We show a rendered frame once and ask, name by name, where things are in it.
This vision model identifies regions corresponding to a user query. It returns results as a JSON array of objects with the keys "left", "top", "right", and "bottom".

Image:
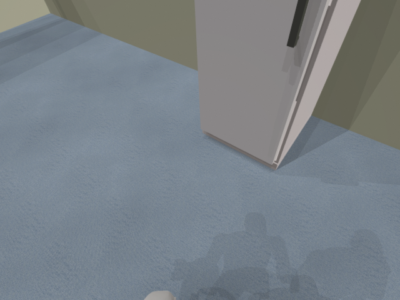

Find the handle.
[{"left": 287, "top": 0, "right": 309, "bottom": 48}]

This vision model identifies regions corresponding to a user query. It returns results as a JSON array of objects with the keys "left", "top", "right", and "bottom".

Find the fridge door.
[{"left": 194, "top": 0, "right": 330, "bottom": 165}]

